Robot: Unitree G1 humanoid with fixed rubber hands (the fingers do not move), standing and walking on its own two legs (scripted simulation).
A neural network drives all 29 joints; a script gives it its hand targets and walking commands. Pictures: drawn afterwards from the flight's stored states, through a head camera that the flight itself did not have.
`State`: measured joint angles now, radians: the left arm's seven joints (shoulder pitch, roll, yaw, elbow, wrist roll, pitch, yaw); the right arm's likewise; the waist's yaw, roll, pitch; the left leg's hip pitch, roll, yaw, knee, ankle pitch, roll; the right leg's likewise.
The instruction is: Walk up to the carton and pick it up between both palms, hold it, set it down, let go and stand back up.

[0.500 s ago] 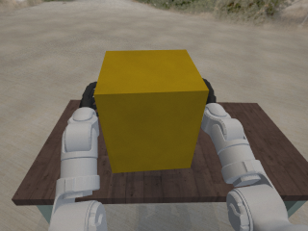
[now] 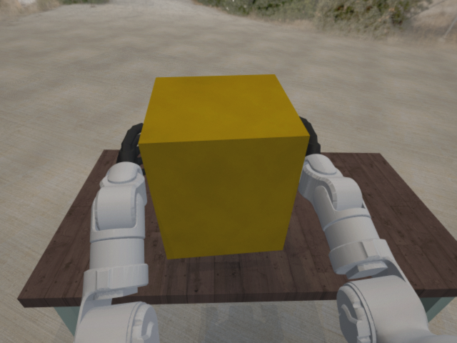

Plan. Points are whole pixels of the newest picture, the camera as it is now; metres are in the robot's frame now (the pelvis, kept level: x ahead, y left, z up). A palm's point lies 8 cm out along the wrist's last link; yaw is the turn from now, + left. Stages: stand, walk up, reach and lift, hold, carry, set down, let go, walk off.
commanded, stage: hold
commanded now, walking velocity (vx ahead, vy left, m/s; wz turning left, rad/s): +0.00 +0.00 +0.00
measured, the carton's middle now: (221, 166) +0.38 +0.01 +0.18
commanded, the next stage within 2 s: none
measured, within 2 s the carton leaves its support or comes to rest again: neither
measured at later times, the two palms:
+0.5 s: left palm (130, 166) +0.36 +0.16 +0.20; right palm (307, 158) +0.37 -0.15 +0.21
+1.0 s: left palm (131, 167) +0.36 +0.16 +0.20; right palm (307, 159) +0.36 -0.15 +0.21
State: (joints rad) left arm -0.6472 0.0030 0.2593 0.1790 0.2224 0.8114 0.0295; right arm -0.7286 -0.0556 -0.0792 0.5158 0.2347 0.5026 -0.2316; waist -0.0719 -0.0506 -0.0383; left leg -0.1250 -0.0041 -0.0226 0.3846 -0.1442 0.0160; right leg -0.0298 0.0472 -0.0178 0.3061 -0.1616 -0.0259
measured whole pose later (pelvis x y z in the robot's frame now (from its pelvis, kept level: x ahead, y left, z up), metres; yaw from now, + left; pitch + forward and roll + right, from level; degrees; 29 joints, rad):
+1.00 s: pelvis +0.00 +0.00 +0.00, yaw +0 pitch -6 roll -1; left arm -0.65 0.01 0.25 0.18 0.22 0.81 0.03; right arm -0.72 -0.06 -0.08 0.50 0.23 0.50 -0.23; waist -0.07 -0.05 -0.04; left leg -0.13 0.00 -0.02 0.38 -0.14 0.01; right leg -0.04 0.05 -0.02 0.31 -0.16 -0.03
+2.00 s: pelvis +0.00 +0.00 +0.00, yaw +0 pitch -6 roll -1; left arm -0.66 0.01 0.26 0.21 0.22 0.80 0.04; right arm -0.74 -0.06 -0.09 0.54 0.22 0.49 -0.22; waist -0.07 -0.05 -0.04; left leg -0.13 0.00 -0.02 0.38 -0.14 0.02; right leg -0.04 0.05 -0.01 0.31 -0.16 -0.03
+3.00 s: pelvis +0.00 +0.00 +0.00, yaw +0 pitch -6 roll -1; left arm -0.65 0.00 0.25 0.19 0.22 0.81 0.04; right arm -0.73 -0.06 -0.08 0.51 0.23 0.50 -0.23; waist -0.07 -0.04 -0.04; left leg -0.13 -0.01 -0.03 0.39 -0.14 0.01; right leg -0.04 0.05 -0.02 0.31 -0.16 -0.03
